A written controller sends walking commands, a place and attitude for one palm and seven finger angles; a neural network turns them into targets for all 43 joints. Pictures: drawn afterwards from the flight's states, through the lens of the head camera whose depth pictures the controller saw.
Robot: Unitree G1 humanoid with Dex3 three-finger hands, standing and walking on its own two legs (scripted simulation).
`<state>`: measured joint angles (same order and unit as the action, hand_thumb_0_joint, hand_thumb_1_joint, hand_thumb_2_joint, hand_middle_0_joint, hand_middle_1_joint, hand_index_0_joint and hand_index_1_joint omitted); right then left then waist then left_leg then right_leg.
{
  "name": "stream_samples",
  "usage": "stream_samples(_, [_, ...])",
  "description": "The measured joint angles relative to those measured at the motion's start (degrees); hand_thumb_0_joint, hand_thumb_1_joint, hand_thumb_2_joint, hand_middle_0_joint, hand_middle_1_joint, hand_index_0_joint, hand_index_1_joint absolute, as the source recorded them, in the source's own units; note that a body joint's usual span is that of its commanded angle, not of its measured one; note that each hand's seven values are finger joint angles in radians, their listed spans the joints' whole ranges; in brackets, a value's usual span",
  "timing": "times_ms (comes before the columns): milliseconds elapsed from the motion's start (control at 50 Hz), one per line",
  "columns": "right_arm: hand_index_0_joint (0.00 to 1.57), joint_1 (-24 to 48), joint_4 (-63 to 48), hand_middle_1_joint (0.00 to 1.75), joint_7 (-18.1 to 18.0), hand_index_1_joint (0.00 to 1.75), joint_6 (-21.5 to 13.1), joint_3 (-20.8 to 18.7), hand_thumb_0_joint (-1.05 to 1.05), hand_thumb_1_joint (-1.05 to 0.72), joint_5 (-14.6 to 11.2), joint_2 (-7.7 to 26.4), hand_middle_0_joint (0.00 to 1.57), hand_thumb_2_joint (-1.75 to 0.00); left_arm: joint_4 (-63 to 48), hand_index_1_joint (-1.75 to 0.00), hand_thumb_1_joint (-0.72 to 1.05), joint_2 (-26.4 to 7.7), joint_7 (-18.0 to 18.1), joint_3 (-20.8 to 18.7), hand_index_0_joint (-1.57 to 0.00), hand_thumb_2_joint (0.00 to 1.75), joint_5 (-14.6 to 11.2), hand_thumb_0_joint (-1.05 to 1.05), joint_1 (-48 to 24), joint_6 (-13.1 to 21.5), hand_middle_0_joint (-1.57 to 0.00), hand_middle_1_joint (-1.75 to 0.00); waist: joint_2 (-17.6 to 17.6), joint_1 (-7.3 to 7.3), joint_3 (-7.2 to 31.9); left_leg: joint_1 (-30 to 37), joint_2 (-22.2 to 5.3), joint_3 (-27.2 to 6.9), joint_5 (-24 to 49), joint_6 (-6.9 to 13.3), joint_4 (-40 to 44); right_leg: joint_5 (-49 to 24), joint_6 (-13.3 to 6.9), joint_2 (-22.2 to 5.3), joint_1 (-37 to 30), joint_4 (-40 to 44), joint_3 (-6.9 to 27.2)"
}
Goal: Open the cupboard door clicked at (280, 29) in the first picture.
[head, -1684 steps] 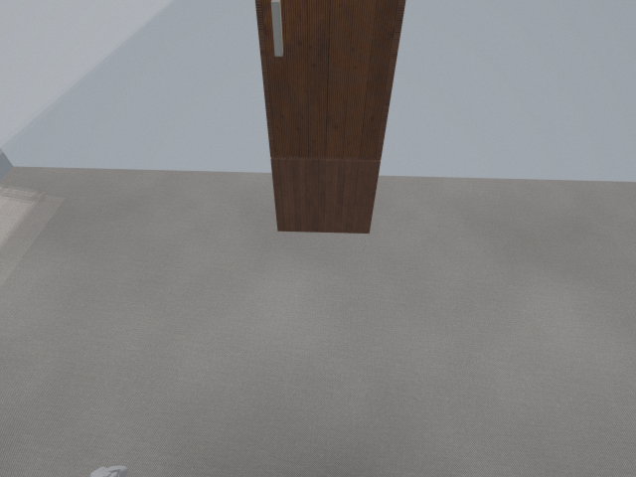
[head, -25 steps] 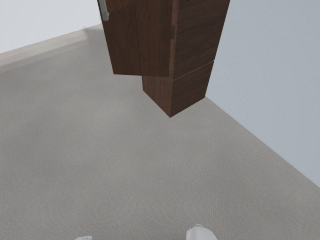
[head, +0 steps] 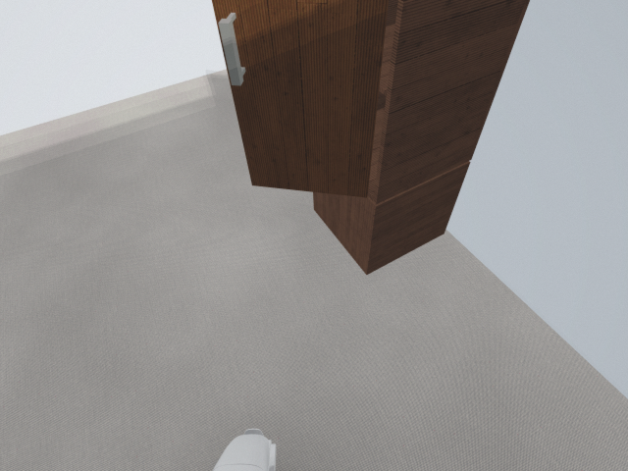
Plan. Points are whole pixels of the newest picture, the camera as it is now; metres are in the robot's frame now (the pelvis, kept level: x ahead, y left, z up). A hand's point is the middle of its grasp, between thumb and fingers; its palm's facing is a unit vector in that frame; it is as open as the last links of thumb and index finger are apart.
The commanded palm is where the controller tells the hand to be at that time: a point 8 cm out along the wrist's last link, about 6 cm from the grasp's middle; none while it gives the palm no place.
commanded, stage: take the last steps up to it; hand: left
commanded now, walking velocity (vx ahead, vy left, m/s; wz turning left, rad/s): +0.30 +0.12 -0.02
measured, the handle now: (234, 49) +0.91 +0.25 +0.09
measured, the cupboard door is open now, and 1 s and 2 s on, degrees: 49 49 49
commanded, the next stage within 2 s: come to a stop and stand still in 0.54 s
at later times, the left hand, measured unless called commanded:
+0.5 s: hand (174, 370) +0.29 +0.27 -0.17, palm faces -0.02 -0.98 -0.22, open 7.3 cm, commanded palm none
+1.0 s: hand (188, 331) +0.37 +0.28 -0.20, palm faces -0.01 -0.98 -0.21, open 7.2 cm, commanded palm none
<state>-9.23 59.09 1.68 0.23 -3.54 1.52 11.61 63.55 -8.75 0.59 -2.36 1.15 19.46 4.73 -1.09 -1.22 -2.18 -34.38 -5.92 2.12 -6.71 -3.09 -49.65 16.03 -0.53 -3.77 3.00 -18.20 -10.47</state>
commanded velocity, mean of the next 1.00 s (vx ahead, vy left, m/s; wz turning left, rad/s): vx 0.05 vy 0.03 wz -0.04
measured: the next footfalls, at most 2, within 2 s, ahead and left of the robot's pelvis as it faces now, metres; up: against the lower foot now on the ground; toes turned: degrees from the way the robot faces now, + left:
left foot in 0.16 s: +0.20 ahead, +0.17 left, +0.00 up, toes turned +7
right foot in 0.62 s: +0.32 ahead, -0.04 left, +0.00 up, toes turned -11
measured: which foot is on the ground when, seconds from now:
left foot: up 0.00-0.14, down 0.16-0.64, up 0.66-0.94, down 0.96-1.00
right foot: down 0.00-0.16, up 0.18-0.60, down 0.62-0.98, up 1.00-1.00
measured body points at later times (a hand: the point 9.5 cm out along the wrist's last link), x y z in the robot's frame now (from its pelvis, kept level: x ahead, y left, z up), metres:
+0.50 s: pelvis +0.19 +0.09 -0.01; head +0.22 +0.08 +0.44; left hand +0.29 +0.33 -0.15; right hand +0.17 -0.15 -0.16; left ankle +0.16 +0.16 -0.75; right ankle +0.25 -0.04 -0.71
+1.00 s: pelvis +0.31 +0.10 -0.02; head +0.35 +0.11 +0.43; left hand +0.37 +0.34 -0.18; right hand +0.34 -0.15 -0.17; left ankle +0.35 +0.20 -0.75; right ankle +0.28 -0.03 -0.74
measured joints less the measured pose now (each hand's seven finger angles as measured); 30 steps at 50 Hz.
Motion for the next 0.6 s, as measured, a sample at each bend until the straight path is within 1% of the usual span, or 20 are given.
stream_samples(40, [0.19, 1.67, -0.59, 0.3, 0.39, 0.29, -0.03, 0.18, 0.0, -0.92, -0.04, 0.26, 0.19, -0.9, 0.93, -0.3, 0.93, 0.47, -0.06, 0.33, -0.2, 0.9, 0.18, 0.0, 1.71, -0.23, -0.2, -0.3, 0.28, -1.07, -0.14, 1.53, 0.62, 1.29, -0.53, 0.29, 4.68, 1.27, 1.1, -0.78, -1.67, 0.23, -0.2])
stream_samples(100, [0.19, 3.87, -1.42, 0.3, 0.78, 0.29, -0.36, 0.59, 0.01, -0.92, -0.11, 0.26, 0.19, -0.9, 2.07, -0.3, 0.92, 0.97, -0.01, 0.5, -0.2, 0.9, 0.46, 0.0, 3.94, -0.79, -0.2, -0.3, 1.09, -2.73, -0.66, 5.24, 2.3, 2.9, -3.52, 1.49, 11.37, 4.05, 3.11, -2.26, -3.62, -0.92, -0.29])
stream_samples(140, [0.2, 4.87, -2.21, 0.3, 0.72, 0.29, -1.26, 1.06, 0.01, -0.92, 0.0, 0.02, 0.19, -0.9, 2.79, -0.3, 0.92, 1.11, -0.03, 0.4, -0.2, 0.9, 0.43, 0.0, 5.49, -1.27, -0.2, -0.3, 1.95, -3.28, -0.95, 9.41, 3.89, 4.13, -4.34, 2.57, 17.13, 7.33, 4.48, -3.79, -3.63, -4.73, 0.09])
stream_samples(160, [0.2, 5.1, -2.84, 0.3, 0.57, 0.29, -2.07, 1.3, 0.01, -0.92, 0.21, 0.14, 0.19, -0.9, 3.05, -0.3, 0.92, 1.4, -0.1, 0.38, -0.2, 0.9, 0.32, 0.01, 6.35, -1.64, -0.2, -0.3, 1.64, -3.18, -0.91, 11.3, 3.99, 4.44, -2.31, 3.91, 19.32, 9.53, 4.33, -4.25, -2.12, -9.61, 0.39])
stream_samples(180, [0.2, 5.48, -3.23, 0.3, 0.1, 0.29, -2.85, 1.24, 0.0, -0.92, 0.43, -0.22, 0.19, -0.9, 3.4, -0.3, 0.92, 1.33, -0.25, 0.34, -0.2, 0.9, 0.1, 0.01, 6.09, -2.25, -0.2, -0.3, 2.13, -2.74, -1.5, 10.87, 4.54, 4.78, -2.22, 5.29, 17.29, 11.95, 3.3, -4.99, 0.79, -17.71, 1.76])
stream_samples(200, [0.2, 5.63, -3.53, 0.3, -0.34, 0.29, -3.33, 1.34, 0.0, -0.92, 0.47, -0.72, 0.19, -0.9, 3.51, -0.3, 0.91, 1.14, -0.24, 0.31, -0.2, 0.9, 0.0, 0.01, 5.37, -2.89, -0.2, -0.3, 2.72, -2.67, -2.21, 10.82, 4.96, 5.28, -3.99, 6.03, 15.16, 13.65, 2.05, -4.9, 4.6, -27.22, 4.24])
stream_samples(220, [0.2, 5.42, -3.66, 0.3, -0.74, 0.29, -3.57, 1.55, 0.0, -0.92, 0.42, -1.19, 0.2, -0.9, 3.43, -0.3, 0.91, 0.96, -0.13, 0.26, -0.2, 0.9, -0.08, 0.01, 4.55, -3.39, -0.2, -0.3, 3.09, -2.74, -2.49, 11.38, 5.16, 5.85, -5.8, 6.4, 14.33, 13.84, 1.06, -4.26, 8.72, -36.13, 6.35])
stream_samples(240, [0.2, 4.89, -3.67, 0.3, -1.11, 0.29, -3.66, 1.74, 0.0, -0.91, 0.35, -1.66, 0.2, -0.9, 3.24, -0.3, 0.91, 0.79, -0.12, 0.16, -0.2, 0.9, -0.14, 0.01, 3.63, -3.71, -0.2, -0.3, 3.3, -2.73, -2.46, 12.38, 5.32, 6.4, -7.02, 6.58, 14.65, 12.55, 0.41, -3.66, 12.63, -43.23, 7.51])
stream_samples(260, [0.2, 4.12, -3.54, 0.3, -1.45, 0.29, -3.75, 1.91, 0.0, -0.91, 0.32, -2.15, 0.2, -0.9, 2.9, -0.3, 0.91, 0.59, -0.21, -0.04, -0.2, 0.9, -0.07, 0.01, 2.56, -3.87, -0.2, -0.3, 3.46, -2.59, -2.34, 13.74, 5.58, 6.88, -7.52, 6.59, 15.82, 10.58, 0.04, -3.3, 16.05, -48.04, 7.96])
stream_samples(280, [0.2, 3.15, -3.27, 0.3, -1.75, 0.29, -3.92, 2.07, 0.0, -0.91, 0.32, -2.61, 0.2, -0.9, 2.36, -0.3, 0.91, 0.38, -0.32, -0.27, -0.2, 0.9, 0.05, 0.01, 1.38, -3.93, -0.2, -0.3, 3.54, -2.35, -2.21, 15.27, 5.86, 7.26, -7.28, 6.33, 17.53, 8.75, -0.11, -3.1, 18.96, -50.73, 7.98])
stream_samples(300, [0.2, 2.04, -2.86, 0.3, -2.01, 0.29, -4.13, 2.23, 0.0, -0.91, 0.29, -3.05, 0.2, -0.9, 1.66, -0.3, 0.91, 0.18, -0.4, -0.46, -0.2, 0.9, 0.17, 0.01, 0.11, -3.95, -0.2, -0.3, 3.58, -2.1, -2.1, 16.86, 6.23, 7.58, -6.96, 6.47, 19.41, 7.22, -0.12, -3.03, 21.42, -51.72, 7.82])
stream_samples(340, [0.2, -0.12, -2.56, 0.3, -3.05, 0.29, -4.9, 1.1, -0.01, -0.94, -0.43, -3.04, 0.2, -0.9, -0.16, -0.3, 0.91, -0.02, -0.43, -0.75, -0.2, 0.9, 0.27, 0.01, -2.22, -3.89, -0.2, -0.3, 3.5, -1.47, -1.63, 19.91, 6.92, 8.29, -6.32, 7.03, 23.23, 4.84, 0.04, -2.86, 25.38, -50.49, 7.61])
stream_samples(380, [0.2, -2.2, -1.79, 0.3, -3.14, 0.29, -4.89, 0.9, -0.02, -0.96, -0.16, -2.1, 0.2, -0.9, -1.9, -0.3, 0.92, -0.19, -0.48, -0.99, -0.2, 0.9, 0.39, 0.01, -4.54, -3.91, -0.2, -0.3, 3.24, -0.77, -0.96, 22.62, 7.48, 8.77, -5.93, 7.36, 26.49, 2.34, 0.3, -2.87, 27.88, -46.95, 7.08])
stream_samples(440, [0.2, -5.56, 0.02, 0.3, -2.91, 0.29, -4.36, 1.11, -0.02, -0.96, 0.1, -1.23, 0.2, -0.9, -3.88, -0.3, 0.93, -1.29, -0.33, -1.41, -0.2, 0.9, 0.53, 0.02, -7.95, -4.16, -0.2, -0.3, 2.94, 0.14, -0.37, 26.07, 8.16, 9.09, -6.11, 7.32, 29.79, -0.83, 0.59, -2.93, 28.88, -39.3, 6.43])
stream_samples(520, [0.2, -9.75, 2.8, 0.3, -2.67, 0.29, -3.51, 1.54, -0.01, -0.94, 0.43, -1.04, 0.2, -0.9, -5.88, -0.3, 0.94, -2.25, -0.65, -1.18, -0.2, 0.9, 0.4, 0.01, -11.65, -4.14, -0.19, -0.3, 2.25, 1.43, -0.3, 29.38, 8.57, 9.18, -8.11, 6.83, 30.94, -2.51, 0.28, -2.57, 26.46, -28.77, 6.13])
stream_samples(600, [0.2, -13.07, 5.25, 0.3, -2.57, 0.29, -2.76, 2.09, 0.0, -0.93, 0.59, -1.67, 0.2, -0.9, -7.01, -0.3, 0.93, -2.38, -0.75, -0.56, -0.2, 0.9, 0.36, 0.01, -13.59, -3.79, -0.19, -0.3, 1.49, 2.78, -0.61, 31.22, 7.98, 9.52, -12.6, 5.63, 27.83, -2.6, -0.72, -1.12, 20.78, -19.65, 5.24])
